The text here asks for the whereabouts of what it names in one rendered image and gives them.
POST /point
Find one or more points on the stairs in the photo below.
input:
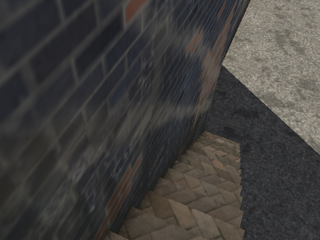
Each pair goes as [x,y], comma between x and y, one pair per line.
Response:
[198,199]

